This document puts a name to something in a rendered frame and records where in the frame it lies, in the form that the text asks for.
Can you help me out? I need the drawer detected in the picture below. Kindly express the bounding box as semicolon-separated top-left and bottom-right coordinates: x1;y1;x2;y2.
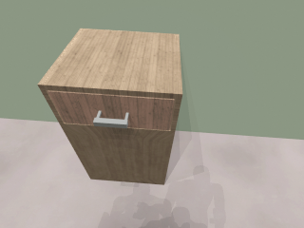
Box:
48;90;175;130

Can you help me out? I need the cabinet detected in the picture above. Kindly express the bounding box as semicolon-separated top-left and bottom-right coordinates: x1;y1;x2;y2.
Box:
38;28;183;185

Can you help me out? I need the handle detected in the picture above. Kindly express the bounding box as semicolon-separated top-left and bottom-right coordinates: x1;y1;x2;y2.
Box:
93;110;129;128

